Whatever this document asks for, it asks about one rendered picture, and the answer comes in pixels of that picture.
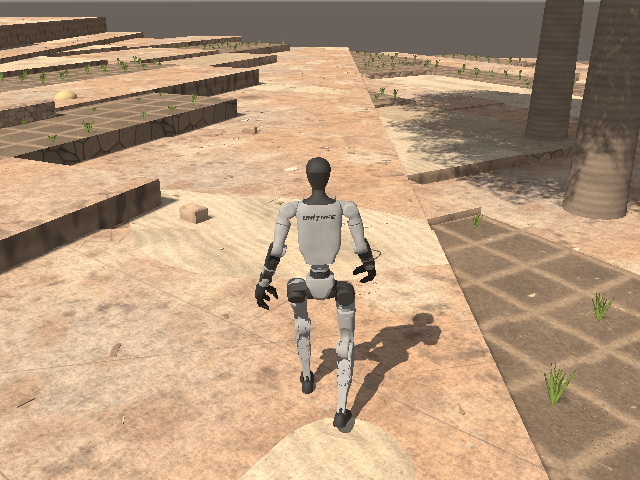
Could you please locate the right robot upper arm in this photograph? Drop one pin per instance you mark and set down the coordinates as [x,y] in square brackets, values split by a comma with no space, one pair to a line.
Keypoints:
[350,210]

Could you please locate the left robot hand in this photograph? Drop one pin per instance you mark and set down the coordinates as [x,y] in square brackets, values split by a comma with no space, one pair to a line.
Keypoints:
[260,295]

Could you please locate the right robot hand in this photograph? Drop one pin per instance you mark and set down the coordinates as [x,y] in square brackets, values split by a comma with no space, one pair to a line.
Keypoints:
[361,269]

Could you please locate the robot left forearm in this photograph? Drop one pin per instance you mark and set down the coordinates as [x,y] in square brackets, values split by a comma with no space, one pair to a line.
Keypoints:
[269,268]

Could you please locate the left robot shin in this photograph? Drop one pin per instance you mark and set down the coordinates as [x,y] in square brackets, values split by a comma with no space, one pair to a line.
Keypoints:
[304,350]

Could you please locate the robot right forearm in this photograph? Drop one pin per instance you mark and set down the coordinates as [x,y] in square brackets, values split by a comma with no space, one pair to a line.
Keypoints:
[367,258]

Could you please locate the left robot foot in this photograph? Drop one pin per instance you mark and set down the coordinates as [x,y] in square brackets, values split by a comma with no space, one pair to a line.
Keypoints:
[307,386]

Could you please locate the left robot upper arm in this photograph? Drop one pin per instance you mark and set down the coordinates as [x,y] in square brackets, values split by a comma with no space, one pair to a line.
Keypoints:
[287,211]

